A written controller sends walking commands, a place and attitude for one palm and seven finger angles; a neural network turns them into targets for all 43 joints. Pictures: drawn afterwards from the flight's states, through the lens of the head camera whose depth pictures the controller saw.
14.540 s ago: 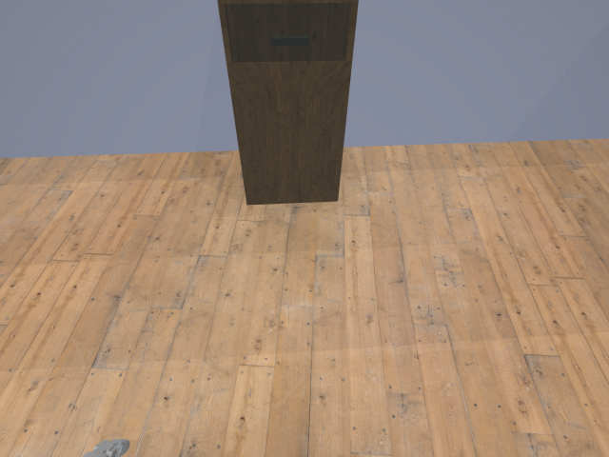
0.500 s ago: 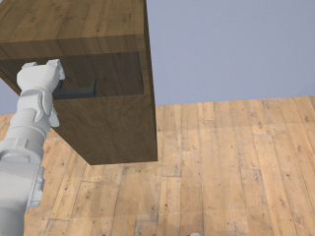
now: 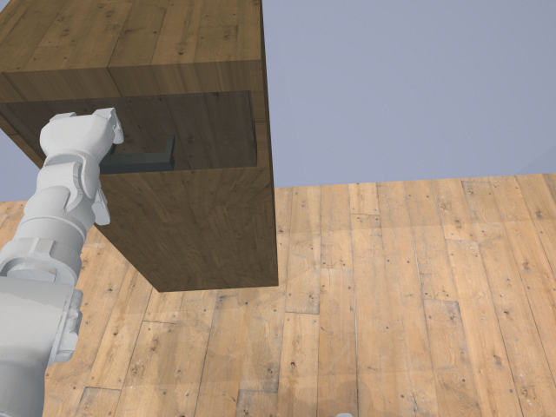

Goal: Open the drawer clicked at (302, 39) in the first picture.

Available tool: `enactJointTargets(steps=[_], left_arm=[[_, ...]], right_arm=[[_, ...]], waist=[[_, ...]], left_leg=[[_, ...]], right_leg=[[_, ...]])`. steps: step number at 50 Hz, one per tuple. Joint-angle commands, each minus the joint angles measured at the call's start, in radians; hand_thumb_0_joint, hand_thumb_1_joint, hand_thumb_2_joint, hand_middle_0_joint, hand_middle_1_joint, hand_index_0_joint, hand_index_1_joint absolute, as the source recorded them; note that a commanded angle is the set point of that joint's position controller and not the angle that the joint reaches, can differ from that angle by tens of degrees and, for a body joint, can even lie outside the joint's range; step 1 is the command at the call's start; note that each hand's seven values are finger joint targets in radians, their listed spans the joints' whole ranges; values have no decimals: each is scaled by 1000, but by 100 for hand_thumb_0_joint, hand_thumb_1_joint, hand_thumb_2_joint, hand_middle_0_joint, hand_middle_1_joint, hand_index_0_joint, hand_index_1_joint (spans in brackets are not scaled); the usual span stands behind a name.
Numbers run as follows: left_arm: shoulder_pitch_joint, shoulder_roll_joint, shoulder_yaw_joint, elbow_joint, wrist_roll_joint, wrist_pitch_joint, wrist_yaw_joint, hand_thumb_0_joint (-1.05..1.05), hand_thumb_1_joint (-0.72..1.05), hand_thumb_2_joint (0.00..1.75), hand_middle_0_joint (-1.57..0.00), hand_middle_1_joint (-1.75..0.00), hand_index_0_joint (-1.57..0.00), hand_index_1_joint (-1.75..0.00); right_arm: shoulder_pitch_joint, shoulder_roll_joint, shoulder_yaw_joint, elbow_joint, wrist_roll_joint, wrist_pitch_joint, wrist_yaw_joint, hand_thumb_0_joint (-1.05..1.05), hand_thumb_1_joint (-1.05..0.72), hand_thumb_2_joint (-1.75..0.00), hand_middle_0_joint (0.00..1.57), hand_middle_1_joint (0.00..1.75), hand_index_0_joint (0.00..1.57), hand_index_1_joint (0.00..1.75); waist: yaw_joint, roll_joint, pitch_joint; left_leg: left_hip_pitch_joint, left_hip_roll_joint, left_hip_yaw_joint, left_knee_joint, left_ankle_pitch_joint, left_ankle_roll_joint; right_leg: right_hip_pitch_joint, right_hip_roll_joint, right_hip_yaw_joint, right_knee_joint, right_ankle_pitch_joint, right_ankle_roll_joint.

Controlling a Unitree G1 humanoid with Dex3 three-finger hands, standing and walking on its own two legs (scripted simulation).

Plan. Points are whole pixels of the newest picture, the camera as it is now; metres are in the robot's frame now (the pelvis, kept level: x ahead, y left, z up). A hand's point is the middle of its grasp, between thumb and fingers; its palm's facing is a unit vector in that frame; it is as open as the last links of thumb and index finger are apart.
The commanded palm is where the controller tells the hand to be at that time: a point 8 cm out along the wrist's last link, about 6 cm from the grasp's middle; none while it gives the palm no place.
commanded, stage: move the hooked fingers above the handle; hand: left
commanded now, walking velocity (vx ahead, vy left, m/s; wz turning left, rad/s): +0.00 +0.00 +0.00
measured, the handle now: (139, 153) +0.54 +0.24 +0.03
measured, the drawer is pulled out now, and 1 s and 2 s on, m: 0.00 0.00 0.00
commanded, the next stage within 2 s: lower the fingers behind the handle in 0.02 s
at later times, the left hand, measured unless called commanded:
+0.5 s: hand (113, 173) +0.47 +0.25 +0.06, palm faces -0.13 +0.00 -0.99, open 14.0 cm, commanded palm +0.46 +0.24 +0.11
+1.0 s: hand (133, 181) +0.48 +0.23 +0.03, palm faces -0.06 +0.00 -1.00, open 13.9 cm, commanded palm +0.45 +0.24 +0.08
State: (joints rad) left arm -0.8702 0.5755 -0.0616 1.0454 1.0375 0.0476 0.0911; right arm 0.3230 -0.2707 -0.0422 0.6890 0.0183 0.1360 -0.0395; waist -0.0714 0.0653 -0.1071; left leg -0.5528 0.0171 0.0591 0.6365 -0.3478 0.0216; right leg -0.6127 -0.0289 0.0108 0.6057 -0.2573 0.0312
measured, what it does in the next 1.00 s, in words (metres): stands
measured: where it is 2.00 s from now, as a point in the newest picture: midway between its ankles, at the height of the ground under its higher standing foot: outside the picture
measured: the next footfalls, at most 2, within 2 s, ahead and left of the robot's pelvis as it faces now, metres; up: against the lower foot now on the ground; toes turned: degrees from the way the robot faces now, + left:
none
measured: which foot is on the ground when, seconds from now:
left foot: down 0.00-1.00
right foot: down 0.00-1.00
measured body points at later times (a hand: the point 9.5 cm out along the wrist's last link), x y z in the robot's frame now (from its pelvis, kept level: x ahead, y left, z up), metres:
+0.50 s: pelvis +0.00 +0.00 +0.00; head +0.09 -0.01 +0.44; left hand +0.47 +0.25 +0.11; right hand +0.04 -0.28 -0.14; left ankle -0.03 +0.11 -0.72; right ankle +0.01 -0.14 -0.72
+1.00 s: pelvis +0.00 -0.01 -0.01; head +0.09 -0.01 +0.43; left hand +0.47 +0.23 +0.09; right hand +0.03 -0.28 -0.15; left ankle -0.03 +0.11 -0.72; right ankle +0.01 -0.14 -0.72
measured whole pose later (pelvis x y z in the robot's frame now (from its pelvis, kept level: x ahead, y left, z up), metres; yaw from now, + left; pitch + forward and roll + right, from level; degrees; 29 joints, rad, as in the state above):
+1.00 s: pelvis +0.00 -0.01 -0.01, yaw +0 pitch +18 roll -1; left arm -0.82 0.51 -0.01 1.03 1.11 -0.07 0.26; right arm 0.33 -0.25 -0.06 0.71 -0.01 0.11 -0.02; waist -0.10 0.04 -0.12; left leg -0.66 0.03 0.04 0.75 -0.40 0.01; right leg -0.71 -0.02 0.00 0.70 -0.30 0.02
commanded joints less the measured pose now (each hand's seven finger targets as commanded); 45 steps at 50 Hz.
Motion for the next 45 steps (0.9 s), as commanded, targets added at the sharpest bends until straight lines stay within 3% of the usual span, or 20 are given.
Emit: enactJointTargets(steps=[1, 4, 6, 8, 10, 12, 14, 17, 18, 21, 23, 26, 28, 31, 36, 37, 39, 40, 42, 45], left_arm=[[-442, 162, 5, -389, -50, -187, -88, 0, -50, 30, -30, -120, -30, -120], [-486, 245, 93, -498, -46, -314, -46, 0, -50, 30, -30, -120, -30, -120], [-480, 333, 189, -453, -24, -340, 32, 0, -50, 30, -30, -120, -30, -120], [-429, 401, 270, -368, -4, -310, 125, 0, -50, 30, -30, -120, -30, -120], [-394, 336, 224, -280, 19, -237, 204, 0, -50, 30, -30, -120, -30, -120], [-376, 300, 184, -226, 52, -152, 249, 0, -50, 30, -30, -120, -30, -120], [-378, 235, 121, -161, 72, -71, 243, 0, -50, 30, -30, -120, -30, -120], [-438, 147, 19, -173, 47, -16, 157, 0, -50, 30, -30, -120, -30, -120], [-491, 113, -12, -211, 27, -29, 120, 0, -50, 30, -30, -120, -30, -120], [-504, 154, 20, -340, -12, -127, 30, 0, -50, 30, -30, -120, -30, -120], [-515, 188, 52, -401, -21, -212, 11, 0, -50, 30, -30, -120, -30, -120], [-341, 117, 28, -255, -11, -244, 21, 0, -50, 30, -30, -120, -30, -120], [-284, 165, 81, -189, 4, -245, 52, 0, -50, 30, -30, -120, -30, -120], [-285, 207, 126, -206, 36, -230, 122, 0, -50, 30, -30, -120, -30, -120], [-360, 285, 202, -324, 69, -205, 222, 0, -50, 30, -30, -120, -30, -120], [-375, 263, 188, -347, 73, -202, 236, 0, -50, 30, -30, -120, -30, -120], [-339, 260, 190, -301, 82, -168, 256, 0, -50, 30, -30, -120, -30, -120], [-331, 224, 162, -292, 78, -150, 255, 0, -50, 30, -30, -120, -30, -120], [-353, 191, 128, -281, 67, -129, 247, 0, -50, 30, -30, -120, -30, -120], [-349, 203, 121, -201, 58, -103, 225, 0, -50, 30, -30, -120, -30, -120]], right_arm=[[72, -167, -63, -95, -13, -32, -54, 0, -90, -90, 20, 30, 20, 30], [90, -143, -68, -81, -20, -40, -61, 0, -90, -90, 20, 30, 20, 30], [97, -139, -61, -69, -21, -42, -52, 0, -90, -90, 20, 30, 20, 30], [92, -138, -55, -60, -26, -46, -35, 0, -90, -90, 20, 30, 20, 30], [79, -133, -50, -58, -28, -55, -14, 0, -90, -90, 20, 30, 20, 30], [87, -142, -53, -58, -35, -59, 5, 0, -90, -90, 20, 30, 20, 30], [113, -150, -64, -52, -33, -57, 20, 0, -90, -90, 20, 30, 20, 30], [131, -164, -75, -58, -19, -47, 17, 0, -90, -90, 20, 30, 20, 30], [135, -165, -81, -58, -18, -45, 7, 0, -90, -90, 20, 30, 20, 30], [125, -166, -84, -62, -27, -46, -25, 0, -90, -90, 20, 30, 20, 30], [123, -158, -78, -61, -33, -47, -43, 0, -90, -90, 20, 30, 20, 30], [128, -140, -70, -44, -28, -44, -37, 0, -90, -90, 20, 30, 20, 30], [131, -149, -66, -42, -23, -39, -24, 0, -90, -90, 20, 30, 20, 30], [136, -143, -66, -60, -28, -42, -5, 0, -90, -90, 20, 30, 20, 30], [140, -144, -79, -73, -46, -48, 12, 0, -90, -90, 20, 30, 20, 30], [139, -142, -84, -70, -50, -50, 13, 0, -90, -90, 20, 30, 20, 30], [148, -148, -89, -49, -52, -49, 18, 0, -90, -90, 20, 30, 20, 30], [147, -147, -90, -45, -48, -49, 19, 0, -90, -90, 20, 30, 20, 30], [146, -150, -91, -38, -42, -49, 20, 0, -90, -90, 20, 30, 20, 30], [138, -154, -79, -35, -35, -43, 11, 0, -90, -90, 20, 30, 20, 30]], waist=[[-57, -108, -348], [-32, 28, -345], [-8, 61, -328], [25, 63, -319], [16, 58, -296], [20, 62, -377], [0, 47, -442], [-45, -28, -496], [-76, -62, -502], [-70, -60, -507], [-67, -34, -463], [-49, -24, -292], [-23, -30, -231], [5, -2, -311], [13, 39, -513], [2, 35, -554], [-4, 25, -553], [-10, 21, -528], [-26, 21, -491], [-33, -30, -432]], left_leg=[[222, -34, -34, -48, 353, 35], [263, -38, -47, -26, 412, 24], [212, -40, -60, -11, 424, 8], [124, -47, -57, -2, 414, -1], [69, -46, -43, -2, 358, -7], [81, -40, -31, 8, 403, -11], [119, -30, -21, 20, 456, -10], [175, -24, -18, 20, 452, 6], [204, -22, -28, 21, 456, 13], [255, -30, -41, 22, 462, 27], [251, -32, -48, 26, 465, 28], [171, -32, -48, 25, 420, 19], [101, -32, -46, 18, 383, 10], [79, -33, -39, 34, 424, 6], [118, -29, -37, 82, 557, 5], [141, -29, -34, 93, 575, 7], [144, -23, -41, 99, 608, 6], [150, -20, -38, 97, 605, 5], [151, -19, -35, 83, 548, 6], [89, -30, -28, 61, 427, 13]], right_leg=[[253, 55, -33, -59, 275, -43], [199, 61, -31, -37, 256, -60], [173, 66, -41, -3, 241, -70], [185, 67, -47, 25, 238, -75], [154, 65, -58, 37, 209, -71], [166, 65, -64, 57, 248, -71], [174, 67, -63, 56, 292, -64], [213, 69, -48, 20, 325, -51], [213, 69, -46, 8, 328, -48], [223, 68, -35, -5, 330, -45], [197, 66, -33, -1, 320, -49], [121, 68, -47, 5, 258, -59], [100, 70, -52, 14, 225, -70], [120, 70, -54, 55, 260, -74], [187, 69, -40, 103, 369, -63], [192, 69, -38, 105, 386, -59], [176, 70, -44, 107, 387, -56], [163, 73, -47, 100, 382, -55], [148, 74, -49, 80, 349, -55], [166, 72, -45, 62, 310, -54]])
